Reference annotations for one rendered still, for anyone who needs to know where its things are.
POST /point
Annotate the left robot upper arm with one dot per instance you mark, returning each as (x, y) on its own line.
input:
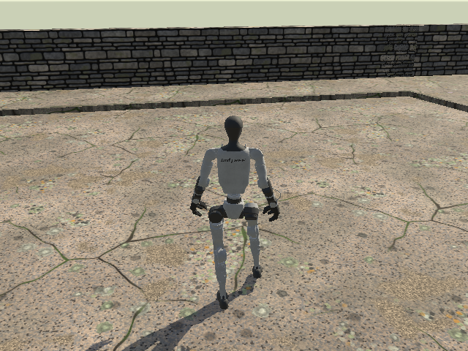
(207, 164)

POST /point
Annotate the left robot hand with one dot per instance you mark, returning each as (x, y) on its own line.
(200, 206)

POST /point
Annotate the right robot hand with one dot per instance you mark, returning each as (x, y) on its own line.
(274, 211)

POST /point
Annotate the robot right forearm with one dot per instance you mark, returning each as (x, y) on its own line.
(269, 195)

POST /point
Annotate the robot left shin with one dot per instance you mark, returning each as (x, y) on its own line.
(221, 275)

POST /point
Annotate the right robot upper arm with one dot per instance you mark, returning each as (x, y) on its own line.
(257, 155)

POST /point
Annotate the robot left forearm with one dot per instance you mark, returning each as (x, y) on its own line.
(198, 192)

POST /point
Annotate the left robot thigh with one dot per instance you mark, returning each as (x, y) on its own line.
(216, 221)

